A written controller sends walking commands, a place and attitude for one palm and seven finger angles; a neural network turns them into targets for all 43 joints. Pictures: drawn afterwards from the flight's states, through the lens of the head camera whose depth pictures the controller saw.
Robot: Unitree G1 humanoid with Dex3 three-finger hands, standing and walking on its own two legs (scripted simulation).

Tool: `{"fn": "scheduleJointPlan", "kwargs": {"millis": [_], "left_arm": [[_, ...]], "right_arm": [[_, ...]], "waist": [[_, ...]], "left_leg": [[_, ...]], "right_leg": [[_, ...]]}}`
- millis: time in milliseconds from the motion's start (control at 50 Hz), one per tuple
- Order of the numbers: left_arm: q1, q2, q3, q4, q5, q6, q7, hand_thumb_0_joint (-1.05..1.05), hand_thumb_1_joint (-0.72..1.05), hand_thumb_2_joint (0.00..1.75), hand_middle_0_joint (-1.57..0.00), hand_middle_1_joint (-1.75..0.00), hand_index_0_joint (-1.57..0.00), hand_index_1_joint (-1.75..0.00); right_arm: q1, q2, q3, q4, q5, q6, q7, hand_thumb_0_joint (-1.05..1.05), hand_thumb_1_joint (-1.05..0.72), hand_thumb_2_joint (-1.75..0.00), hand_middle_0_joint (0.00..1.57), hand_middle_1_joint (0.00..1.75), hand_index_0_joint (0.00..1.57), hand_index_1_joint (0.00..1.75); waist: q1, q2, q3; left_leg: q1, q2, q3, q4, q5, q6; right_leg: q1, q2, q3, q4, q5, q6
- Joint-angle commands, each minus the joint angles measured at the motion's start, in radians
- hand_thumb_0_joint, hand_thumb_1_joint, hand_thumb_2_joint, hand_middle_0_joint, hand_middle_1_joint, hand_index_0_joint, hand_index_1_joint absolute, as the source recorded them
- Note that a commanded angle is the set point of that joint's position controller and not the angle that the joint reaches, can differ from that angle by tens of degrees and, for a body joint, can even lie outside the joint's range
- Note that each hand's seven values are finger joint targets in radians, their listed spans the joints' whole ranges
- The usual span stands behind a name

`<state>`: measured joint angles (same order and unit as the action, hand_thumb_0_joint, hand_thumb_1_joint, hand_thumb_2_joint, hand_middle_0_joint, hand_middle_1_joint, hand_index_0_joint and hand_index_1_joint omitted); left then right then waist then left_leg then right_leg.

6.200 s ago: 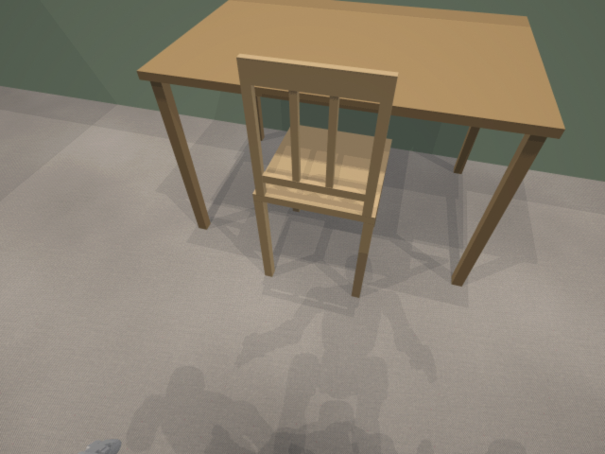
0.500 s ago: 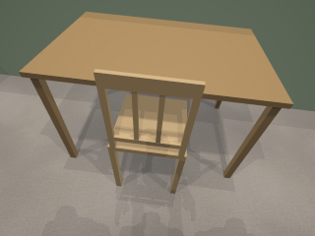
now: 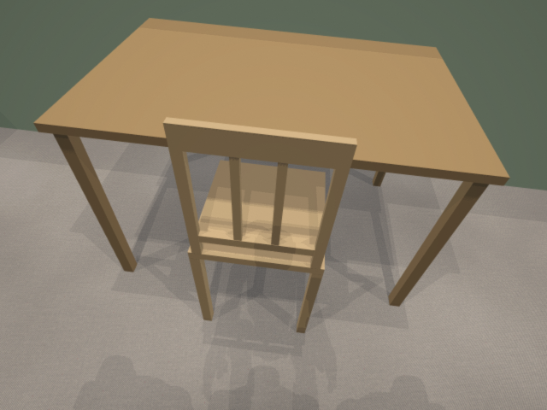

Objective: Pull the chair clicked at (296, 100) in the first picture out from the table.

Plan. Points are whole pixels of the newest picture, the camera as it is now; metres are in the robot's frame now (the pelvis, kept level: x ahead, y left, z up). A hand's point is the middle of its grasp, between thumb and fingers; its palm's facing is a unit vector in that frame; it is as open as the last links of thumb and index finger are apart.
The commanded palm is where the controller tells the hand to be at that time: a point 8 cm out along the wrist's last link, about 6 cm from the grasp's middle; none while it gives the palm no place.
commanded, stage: look again from close up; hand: left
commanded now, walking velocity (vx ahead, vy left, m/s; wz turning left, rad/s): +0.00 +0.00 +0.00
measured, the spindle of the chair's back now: (236, 201) +0.57 +0.12 -0.09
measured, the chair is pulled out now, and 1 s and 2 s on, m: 0.00 0.00 0.00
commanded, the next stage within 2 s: none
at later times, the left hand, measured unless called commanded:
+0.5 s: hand out of the picture -0.03 +0.14 -0.18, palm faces +0.04 -0.99 -0.13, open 7.4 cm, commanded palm none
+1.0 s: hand out of the picture -0.02 +0.13 -0.18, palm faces +0.04 -0.99 -0.13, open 7.4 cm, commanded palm none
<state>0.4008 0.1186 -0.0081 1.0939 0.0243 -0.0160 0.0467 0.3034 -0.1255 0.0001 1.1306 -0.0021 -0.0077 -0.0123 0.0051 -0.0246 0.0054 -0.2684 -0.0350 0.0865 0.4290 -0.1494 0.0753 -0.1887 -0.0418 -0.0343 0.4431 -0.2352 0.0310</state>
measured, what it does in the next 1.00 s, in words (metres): stands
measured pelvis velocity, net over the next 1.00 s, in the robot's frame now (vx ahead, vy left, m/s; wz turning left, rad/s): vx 0.02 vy -0.01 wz -0.01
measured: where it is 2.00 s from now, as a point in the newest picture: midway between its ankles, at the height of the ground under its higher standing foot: outside the picture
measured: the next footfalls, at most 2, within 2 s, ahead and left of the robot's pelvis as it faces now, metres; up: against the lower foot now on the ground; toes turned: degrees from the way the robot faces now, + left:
none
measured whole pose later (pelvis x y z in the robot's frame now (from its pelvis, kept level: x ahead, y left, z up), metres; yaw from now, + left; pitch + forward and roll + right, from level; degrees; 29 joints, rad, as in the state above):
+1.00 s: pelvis +0.02 -0.01 +0.00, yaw +0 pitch -1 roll +0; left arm 0.39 0.11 -0.01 1.10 0.02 -0.02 0.05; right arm 0.31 -0.12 0.01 1.14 0.00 -0.02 -0.02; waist 0.00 -0.03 0.02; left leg -0.23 -0.03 0.09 0.41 -0.17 0.06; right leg -0.15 -0.03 -0.03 0.42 -0.25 0.02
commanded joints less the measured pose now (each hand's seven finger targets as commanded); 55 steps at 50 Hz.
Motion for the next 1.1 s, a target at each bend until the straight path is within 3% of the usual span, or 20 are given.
{"fn": "scheduleJointPlan", "kwargs": {"millis": [0, 360, 460, 1080], "left_arm": [[0.111, 0.06, 0.01, -0.015, -0.002, -0.008, 0.001, 0.0, 0.9, 0.9, -0.2, -0.3, -0.2, -0.3], [0.105, 0.054, 0.009, -0.015, -0.006, -0.015, 0.001, 0.0, 0.9, 0.9, -0.2, -0.3, -0.2, -0.3], [0.1, 0.054, 0.01, -0.015, -0.005, -0.013, 0.001, 0.0, 0.9, 0.9, -0.2, -0.3, -0.2, -0.3], [0.098, 0.055, 0.01, -0.009, -0.007, -0.014, 0.0, 0.0, 0.9, 0.9, -0.2, -0.3, -0.2, -0.3]], "right_arm": [[0.046, -0.101, -0.022, -0.035, -0.003, -0.012, -0.009, 0.0, -0.9, -0.9, 0.2, 0.3, 0.2, 0.3], [0.063, -0.084, -0.015, -0.025, -0.002, -0.017, -0.011, 0.0, -0.9, -0.9, 0.2, 0.3, 0.2, 0.3], [0.063, -0.084, -0.013, -0.023, -0.002, -0.018, -0.012, 0.0, -0.9, -0.9, 0.2, 0.3, 0.2, 0.3], [0.068, -0.075, -0.008, -0.016, 0.0, -0.019, -0.017, 0.0, -0.9, -0.9, 0.2, 0.3, 0.2, 0.3]], "waist": [[-0.003, 0.031, 0.092], [-0.006, 0.01, 0.072], [-0.005, 0.029, 0.079], [-0.004, 0.006, 0.092]], "left_leg": [[-0.026, 0.137, -0.187, -0.165, -0.252, -0.035], [0.017, 0.131, -0.166, -0.14, -0.154, -0.038], [0.015, 0.134, -0.168, -0.148, -0.158, -0.038], [0.05, 0.128, -0.145, -0.136, -0.09, -0.038]], "right_leg": [[-0.079, -0.046, 0.063, -0.083, -0.046, -0.055], [-0.07, -0.055, 0.071, -0.093, 0.0, -0.059], [-0.061, -0.052, 0.069, -0.09, 0.015, -0.059], [-0.044, -0.056, 0.066, -0.111, 0.035, -0.058]]}}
